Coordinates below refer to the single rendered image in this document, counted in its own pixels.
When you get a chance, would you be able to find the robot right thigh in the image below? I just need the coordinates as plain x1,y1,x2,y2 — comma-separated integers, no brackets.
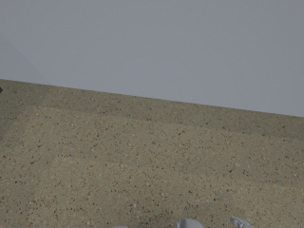
176,218,204,228

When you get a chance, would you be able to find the robot right hand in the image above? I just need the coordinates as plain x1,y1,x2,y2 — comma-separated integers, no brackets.
230,217,254,228

